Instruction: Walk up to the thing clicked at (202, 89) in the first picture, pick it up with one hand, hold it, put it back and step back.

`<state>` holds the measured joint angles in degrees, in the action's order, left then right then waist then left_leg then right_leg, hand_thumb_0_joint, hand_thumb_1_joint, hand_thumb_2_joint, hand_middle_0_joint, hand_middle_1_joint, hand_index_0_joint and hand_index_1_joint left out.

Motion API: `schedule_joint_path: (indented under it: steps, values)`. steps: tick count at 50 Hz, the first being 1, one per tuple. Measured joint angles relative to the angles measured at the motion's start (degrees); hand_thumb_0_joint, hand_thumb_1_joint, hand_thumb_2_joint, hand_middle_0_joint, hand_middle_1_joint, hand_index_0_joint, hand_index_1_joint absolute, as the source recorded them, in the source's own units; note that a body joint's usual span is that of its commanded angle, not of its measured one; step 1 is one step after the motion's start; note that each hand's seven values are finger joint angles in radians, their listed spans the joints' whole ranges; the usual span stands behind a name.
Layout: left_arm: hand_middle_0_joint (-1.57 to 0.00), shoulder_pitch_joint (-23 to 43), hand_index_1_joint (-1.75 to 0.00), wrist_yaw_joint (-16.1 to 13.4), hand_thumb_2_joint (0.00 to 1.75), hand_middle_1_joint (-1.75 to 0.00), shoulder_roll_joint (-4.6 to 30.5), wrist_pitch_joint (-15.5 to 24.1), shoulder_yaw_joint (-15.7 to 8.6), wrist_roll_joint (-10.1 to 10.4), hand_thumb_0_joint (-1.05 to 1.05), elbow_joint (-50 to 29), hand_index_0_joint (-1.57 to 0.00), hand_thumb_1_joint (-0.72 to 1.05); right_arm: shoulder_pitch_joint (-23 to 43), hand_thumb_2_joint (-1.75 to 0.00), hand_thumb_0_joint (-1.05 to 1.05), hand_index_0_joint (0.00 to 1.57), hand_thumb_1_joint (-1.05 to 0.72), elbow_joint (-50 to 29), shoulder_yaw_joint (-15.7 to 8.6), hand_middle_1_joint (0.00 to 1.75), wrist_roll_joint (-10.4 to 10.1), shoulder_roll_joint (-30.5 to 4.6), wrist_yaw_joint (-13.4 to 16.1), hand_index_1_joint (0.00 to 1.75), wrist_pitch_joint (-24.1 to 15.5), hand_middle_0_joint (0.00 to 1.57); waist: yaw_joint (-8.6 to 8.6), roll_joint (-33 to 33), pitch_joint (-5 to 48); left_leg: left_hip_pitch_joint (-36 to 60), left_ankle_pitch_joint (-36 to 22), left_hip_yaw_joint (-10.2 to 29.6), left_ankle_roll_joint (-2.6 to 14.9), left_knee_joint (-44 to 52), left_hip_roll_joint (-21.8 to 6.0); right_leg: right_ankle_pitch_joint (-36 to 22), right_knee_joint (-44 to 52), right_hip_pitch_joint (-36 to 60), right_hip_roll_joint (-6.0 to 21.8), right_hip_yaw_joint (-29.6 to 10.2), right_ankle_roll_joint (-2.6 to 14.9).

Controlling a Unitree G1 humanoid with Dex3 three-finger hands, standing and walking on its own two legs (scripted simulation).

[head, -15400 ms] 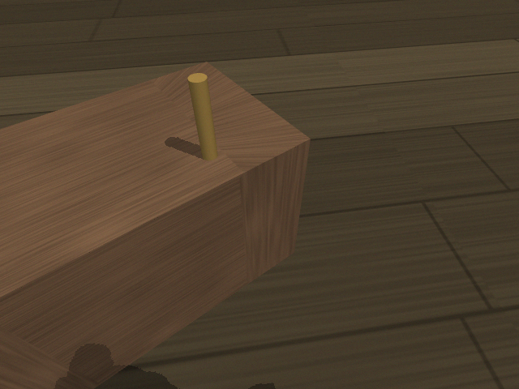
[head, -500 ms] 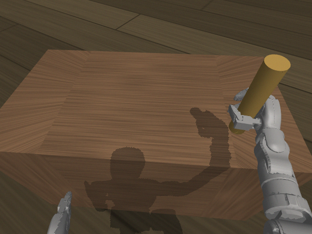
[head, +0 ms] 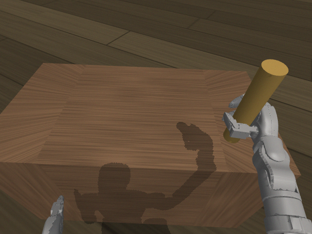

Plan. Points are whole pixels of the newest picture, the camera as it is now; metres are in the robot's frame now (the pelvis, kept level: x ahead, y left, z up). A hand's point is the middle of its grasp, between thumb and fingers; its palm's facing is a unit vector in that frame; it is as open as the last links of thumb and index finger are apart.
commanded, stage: lift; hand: right
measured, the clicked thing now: (248, 109) +0.36 -0.18 +0.18
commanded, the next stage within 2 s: hold in 0.54 s
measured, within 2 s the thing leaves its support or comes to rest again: neither
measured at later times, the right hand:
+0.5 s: hand (241, 118) +0.35 -0.17 +0.16, palm faces +0.13 +0.99 -0.03, open 5.8 cm
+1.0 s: hand (248, 115) +0.34 -0.17 +0.18, palm faces +0.13 +0.99 -0.04, open 5.8 cm
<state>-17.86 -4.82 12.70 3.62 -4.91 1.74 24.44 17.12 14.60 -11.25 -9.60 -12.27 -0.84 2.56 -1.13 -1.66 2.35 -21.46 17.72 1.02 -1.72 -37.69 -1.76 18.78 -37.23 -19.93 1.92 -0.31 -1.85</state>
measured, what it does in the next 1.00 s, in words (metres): stands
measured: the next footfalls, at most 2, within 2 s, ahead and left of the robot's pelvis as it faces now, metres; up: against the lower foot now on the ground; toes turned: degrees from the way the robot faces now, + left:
none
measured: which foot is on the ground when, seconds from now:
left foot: down 0.00-1.00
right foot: down 0.00-1.00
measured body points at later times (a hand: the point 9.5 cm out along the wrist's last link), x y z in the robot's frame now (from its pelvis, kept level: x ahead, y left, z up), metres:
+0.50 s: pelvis +0.00 +0.00 +0.01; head -0.01 +0.02 +0.46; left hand +0.17 +0.26 -0.07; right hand +0.33 -0.22 +0.16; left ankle +0.02 +0.14 -0.72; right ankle +0.01 -0.14 -0.72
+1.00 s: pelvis +0.01 +0.00 +0.01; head -0.01 +0.03 +0.46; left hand +0.18 +0.26 -0.07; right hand +0.32 -0.23 +0.18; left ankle +0.02 +0.14 -0.72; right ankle +0.01 -0.14 -0.72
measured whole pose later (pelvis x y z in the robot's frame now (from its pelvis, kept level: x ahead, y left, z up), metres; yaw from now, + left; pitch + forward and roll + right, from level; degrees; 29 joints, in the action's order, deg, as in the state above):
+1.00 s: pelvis +0.01 +0.00 +0.01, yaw -1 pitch -2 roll +0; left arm -13.6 -4.4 13.0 7.5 -5.7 1.5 34.6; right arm 11.6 -1.1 -12.3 -11.0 -12.6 -2.3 16.4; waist 0.1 -3.2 1.5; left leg -14.0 16.1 -0.2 -1.4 -31.7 -2.0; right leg 16.6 -31.0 -12.8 1.8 -1.2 -2.1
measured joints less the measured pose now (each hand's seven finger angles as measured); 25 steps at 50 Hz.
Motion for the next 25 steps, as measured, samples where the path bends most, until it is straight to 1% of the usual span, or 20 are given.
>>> schedule_joint_path:
  steps: [8,20,25]
  values:
    - [-0.04,0.7,-0.05,-0.2,0.05,-0.05,-0.2,0.5,0.2,-0.1,-0.02,1.2,-0.04,-0.53,-1.8,-1.21,-0.02,0.99,-0.04,-3.3,0.1,1.19,-0.3,0.3,0.0,1.22,3.2,0.92,0.24,-0.4,-0.1,1.9,-0.4,-0.3,0.18,1.3,0.0,-0.7,1.7,2.0,0.0,-0.2,-0.18]
    - [-0.04,1.8,-0.05,-0.3,0.05,-0.05,0.1,1.9,-0.2,-0.2,-0.02,4.4,-0.04,-0.54,-3.5,-1.21,-0.02,1.0,-0.04,-7.8,0.0,1.19,-0.6,0.3,-0.4,1.21,6.2,0.92,0.62,-0.6,-0.4,3.9,-0.9,-0.7,0.26,3.0,-0.1,-1.4,3.5,3.9,-0.1,-0.6,-0.25]
    - [-0.04,2.3,-0.05,-0.2,0.06,-0.05,-0.1,1.9,-0.2,-0.3,-0.02,5.6,-0.04,-0.54,-4.0,-1.21,-0.02,1.0,-0.04,-9.2,-0.1,1.19,-0.7,0.3,-0.4,1.21,7.8,0.92,0.67,-0.8,-0.5,4.6,-1.1,-0.7,0.22,3.7,-0.2,-1.6,4.1,4.6,-0.1,-0.6,-0.21]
